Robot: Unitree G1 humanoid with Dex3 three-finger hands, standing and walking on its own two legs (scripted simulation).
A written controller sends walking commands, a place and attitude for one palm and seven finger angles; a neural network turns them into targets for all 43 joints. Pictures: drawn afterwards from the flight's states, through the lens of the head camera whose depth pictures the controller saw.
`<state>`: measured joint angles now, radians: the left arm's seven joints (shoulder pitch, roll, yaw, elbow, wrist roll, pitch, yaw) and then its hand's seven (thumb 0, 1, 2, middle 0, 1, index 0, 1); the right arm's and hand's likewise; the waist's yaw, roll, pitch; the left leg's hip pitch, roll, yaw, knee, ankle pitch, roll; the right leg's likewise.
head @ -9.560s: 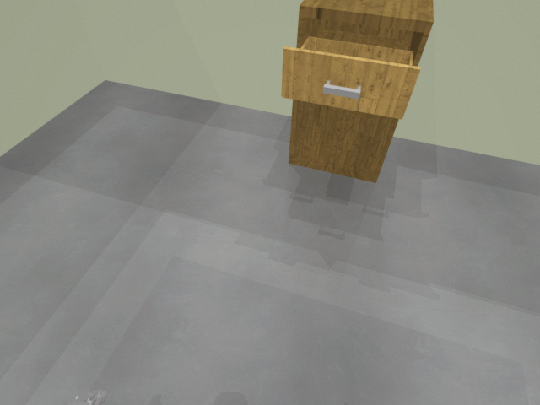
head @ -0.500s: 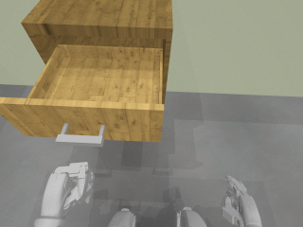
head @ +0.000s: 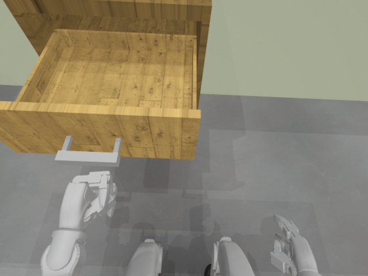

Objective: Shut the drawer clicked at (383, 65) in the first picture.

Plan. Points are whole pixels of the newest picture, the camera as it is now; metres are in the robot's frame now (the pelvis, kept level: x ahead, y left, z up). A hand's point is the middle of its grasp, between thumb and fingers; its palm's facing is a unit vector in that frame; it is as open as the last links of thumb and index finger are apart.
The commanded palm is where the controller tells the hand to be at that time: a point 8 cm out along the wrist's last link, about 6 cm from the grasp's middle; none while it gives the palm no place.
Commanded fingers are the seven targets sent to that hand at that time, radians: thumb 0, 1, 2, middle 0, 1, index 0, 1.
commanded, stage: bring the fist close to the handle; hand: left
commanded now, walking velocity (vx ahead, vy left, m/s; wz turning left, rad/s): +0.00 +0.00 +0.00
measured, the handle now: (91, 150) +0.36 +0.22 +0.03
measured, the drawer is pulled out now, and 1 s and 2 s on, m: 0.30 0.28 0.14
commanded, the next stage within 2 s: push the drawer shut in 0.38 s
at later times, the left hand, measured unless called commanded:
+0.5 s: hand (109, 201) +0.26 +0.16 +0.03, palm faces -0.02 -1.00 -0.04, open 3.3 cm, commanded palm +0.24 +0.21 +0.03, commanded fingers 0.00 0.90 0.90 -1.40 -1.60 -1.40 -1.60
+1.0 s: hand (112, 180) +0.30 +0.16 +0.03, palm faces -0.03 -1.00 -0.05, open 2.9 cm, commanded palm +0.30 +0.21 +0.03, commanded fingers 0.00 0.90 0.90 -1.40 -1.60 -1.40 -1.60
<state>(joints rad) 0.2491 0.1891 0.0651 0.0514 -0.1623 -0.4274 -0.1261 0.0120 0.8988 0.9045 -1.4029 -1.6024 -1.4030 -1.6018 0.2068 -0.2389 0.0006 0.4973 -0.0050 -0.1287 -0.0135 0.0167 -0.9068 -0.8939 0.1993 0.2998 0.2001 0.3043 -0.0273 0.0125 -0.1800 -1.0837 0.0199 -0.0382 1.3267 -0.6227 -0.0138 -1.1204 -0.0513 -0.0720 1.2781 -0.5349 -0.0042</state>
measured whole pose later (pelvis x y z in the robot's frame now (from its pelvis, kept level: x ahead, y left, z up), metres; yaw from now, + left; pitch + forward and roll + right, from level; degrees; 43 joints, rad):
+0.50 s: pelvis +0.00 +0.01 +0.00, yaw +0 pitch +22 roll -2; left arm 0.27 0.19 0.05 0.01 -0.16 -0.42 -0.11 0.01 0.90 0.90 -1.40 -1.60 -1.40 -1.60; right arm 0.20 -0.23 0.00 0.48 0.00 -0.10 -0.01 0.02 -0.91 -0.89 0.20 0.30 0.20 0.30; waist -0.02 0.01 -0.18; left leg -1.10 0.02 -0.04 1.34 -0.62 0.00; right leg -1.13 -0.05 -0.07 1.28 -0.53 0.01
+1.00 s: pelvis -0.01 +0.01 +0.00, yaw +0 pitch +22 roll -2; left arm 0.02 0.21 0.08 0.21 -0.16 -0.42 -0.12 -0.04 0.85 0.93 -1.40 -1.60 -1.40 -1.60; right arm 0.20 -0.25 0.01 0.54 0.00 -0.08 -0.02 0.02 -0.91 -0.89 0.20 0.30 0.20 0.30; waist -0.03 0.01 -0.17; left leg -1.11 0.01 -0.04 1.33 -0.60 -0.01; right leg -1.14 -0.06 -0.07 1.27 -0.51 0.00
